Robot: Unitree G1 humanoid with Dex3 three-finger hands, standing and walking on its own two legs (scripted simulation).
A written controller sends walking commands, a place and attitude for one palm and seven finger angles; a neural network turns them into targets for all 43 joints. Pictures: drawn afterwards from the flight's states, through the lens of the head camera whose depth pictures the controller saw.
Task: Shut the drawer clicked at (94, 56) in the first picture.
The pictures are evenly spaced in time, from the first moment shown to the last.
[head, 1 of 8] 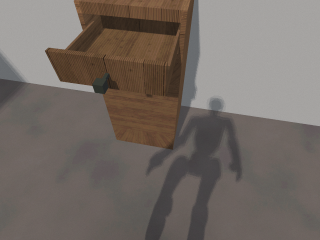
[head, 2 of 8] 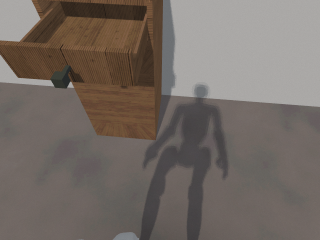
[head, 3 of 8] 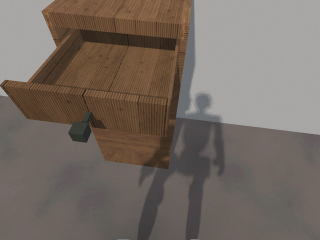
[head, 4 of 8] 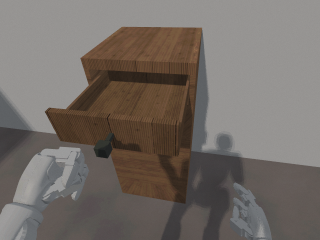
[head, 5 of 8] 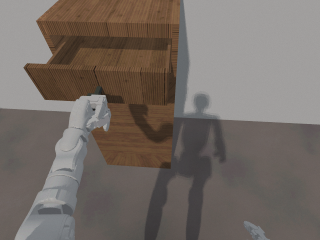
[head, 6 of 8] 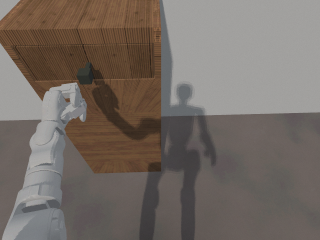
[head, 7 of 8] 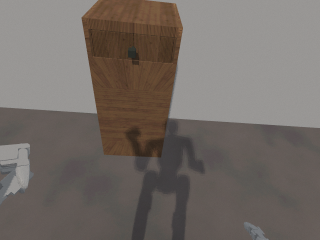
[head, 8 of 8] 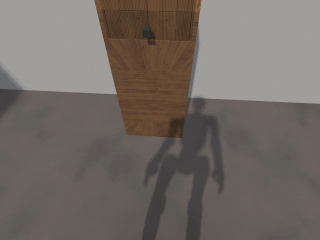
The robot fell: no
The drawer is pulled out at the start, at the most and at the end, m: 0.27 0.27 0.00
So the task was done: yes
